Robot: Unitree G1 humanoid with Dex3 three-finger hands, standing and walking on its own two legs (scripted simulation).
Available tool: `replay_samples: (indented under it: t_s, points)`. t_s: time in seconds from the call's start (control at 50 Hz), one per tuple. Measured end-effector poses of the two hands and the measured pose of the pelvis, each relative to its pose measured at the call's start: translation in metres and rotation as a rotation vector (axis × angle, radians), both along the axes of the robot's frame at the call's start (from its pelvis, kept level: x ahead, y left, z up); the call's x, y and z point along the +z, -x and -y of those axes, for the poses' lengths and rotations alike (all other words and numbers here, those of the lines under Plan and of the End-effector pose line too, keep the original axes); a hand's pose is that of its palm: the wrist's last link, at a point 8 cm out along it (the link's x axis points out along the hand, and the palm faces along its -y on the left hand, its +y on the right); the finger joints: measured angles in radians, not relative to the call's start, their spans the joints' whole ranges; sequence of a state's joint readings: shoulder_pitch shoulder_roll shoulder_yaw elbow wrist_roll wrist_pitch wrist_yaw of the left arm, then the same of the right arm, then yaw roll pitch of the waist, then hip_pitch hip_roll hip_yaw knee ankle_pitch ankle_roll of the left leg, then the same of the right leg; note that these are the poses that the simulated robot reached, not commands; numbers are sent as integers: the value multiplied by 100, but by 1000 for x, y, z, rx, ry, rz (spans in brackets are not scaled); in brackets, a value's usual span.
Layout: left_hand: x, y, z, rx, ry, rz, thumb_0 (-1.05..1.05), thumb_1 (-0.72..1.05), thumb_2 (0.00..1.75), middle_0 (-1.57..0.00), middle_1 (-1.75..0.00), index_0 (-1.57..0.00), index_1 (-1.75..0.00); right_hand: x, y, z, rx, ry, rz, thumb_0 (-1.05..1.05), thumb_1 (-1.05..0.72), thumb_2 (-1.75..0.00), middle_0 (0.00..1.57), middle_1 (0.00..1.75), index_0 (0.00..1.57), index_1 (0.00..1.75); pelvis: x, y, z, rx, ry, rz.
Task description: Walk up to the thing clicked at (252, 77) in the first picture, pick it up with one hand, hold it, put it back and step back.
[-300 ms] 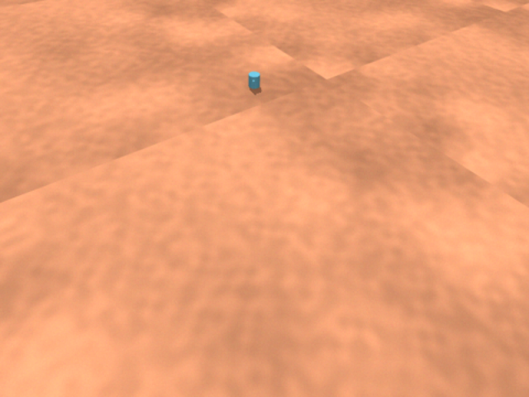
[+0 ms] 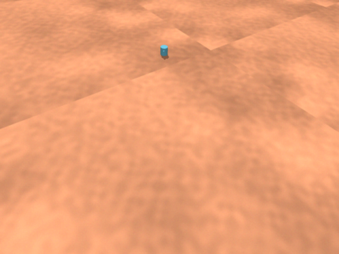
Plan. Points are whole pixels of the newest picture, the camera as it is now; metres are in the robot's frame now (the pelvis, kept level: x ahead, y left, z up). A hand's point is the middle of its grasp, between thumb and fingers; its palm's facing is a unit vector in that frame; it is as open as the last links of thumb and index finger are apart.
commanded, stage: stand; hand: left
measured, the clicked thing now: (164, 51) +2.23 +0.07 -0.74
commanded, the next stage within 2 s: walk up in 0.82 s
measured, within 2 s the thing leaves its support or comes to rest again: neither
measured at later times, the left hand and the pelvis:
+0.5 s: hand out of the picture +0.08 +0.25 -0.16, palm faces -0.03 -0.94 -0.34, open 7.4 cm; pelvis +0.00 +0.00 +0.00, yaw +0 degrees
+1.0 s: hand out of the picture +0.11 +0.26 -0.14, palm faces -0.08 -0.93 -0.37, open 7.4 cm; pelvis +0.02 -0.02 +0.00, yaw -3 degrees
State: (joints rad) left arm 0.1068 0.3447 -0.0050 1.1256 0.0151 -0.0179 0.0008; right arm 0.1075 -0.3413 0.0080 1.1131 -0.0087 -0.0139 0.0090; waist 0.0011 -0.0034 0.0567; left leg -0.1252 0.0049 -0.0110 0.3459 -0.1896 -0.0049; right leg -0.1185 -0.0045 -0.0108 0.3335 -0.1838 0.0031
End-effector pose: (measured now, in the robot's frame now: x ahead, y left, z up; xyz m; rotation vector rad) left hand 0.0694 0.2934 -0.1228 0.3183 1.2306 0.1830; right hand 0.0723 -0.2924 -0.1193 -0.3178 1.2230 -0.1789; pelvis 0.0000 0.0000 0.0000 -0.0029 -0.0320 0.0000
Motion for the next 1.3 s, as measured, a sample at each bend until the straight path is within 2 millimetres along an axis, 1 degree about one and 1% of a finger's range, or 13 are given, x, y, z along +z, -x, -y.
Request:
replay_samples:
  t_s: [0.42,0.86,0.92,0.96,1.02,1.08,1.12,1.16,1.18,1.22,1.3]
  points:
    - [2,-1,-1,4,-4,6,1,90,90,-20,-30,-20,-30,0,-3,0,5,-1,5,0,-90,-89,20,30,20,30,0,-2,0,2,-1,3]
    - [4,-1,-3,2,11,18,1,90,90,-20,-30,-20,-30,2,2,3,0,-9,14,1,-90,-89,20,30,20,30,0,-3,0,-5,-3,-6]
    - [7,-7,-11,-13,5,25,1,90,90,-20,-30,-20,-30,4,1,14,-13,-13,57,1,-90,-89,21,30,21,30,-3,-10,3,-30,-17,-29]
    - [11,-18,-14,-34,-13,20,1,90,90,-20,-30,-20,-30,6,2,27,-35,-4,79,0,-90,-89,21,30,21,30,-4,-14,8,-43,-15,-31]
    - [21,-43,-13,-72,-38,36,1,90,90,-20,-30,-20,-30,9,7,49,-65,14,70,0,-90,-89,21,30,21,30,-3,-25,21,-55,-22,-27]
    - [32,-72,-4,-99,-62,67,1,90,90,-20,-30,-20,-30,7,6,77,-95,25,44,1,-90,-89,21,30,21,30,-5,-43,38,-68,-23,-21]
    - [36,-92,4,-110,-85,94,1,90,90,-20,-29,-20,-30,1,-3,99,-111,32,34,1,-90,-89,21,30,21,30,-10,-60,52,-77,-26,-15]
    - [35,-107,13,-104,-115,131,1,90,90,-20,-30,-20,-30,-10,-18,120,-113,44,29,1,-90,-89,21,30,21,30,-20,-76,67,-78,-10,-5]
    - [34,-111,18,-92,-126,153,1,90,90,-20,-30,-20,-30,-14,-29,128,-105,51,23,1,-90,-89,21,30,20,30,-24,-82,73,-67,6,-2]
    - [34,-112,28,-55,-128,174,1,90,90,-20,-29,-20,-30,-15,-56,135,-84,47,22,1,-90,-89,20,30,20,30,-23,-98,81,-49,14,3]
    - [35,-108,48,-13,-100,110,1,90,90,-20,-29,-20,-30,0,-124,133,-31,1,104,1,-91,-89,20,30,20,30,-9,-131,91,-56,11,16]
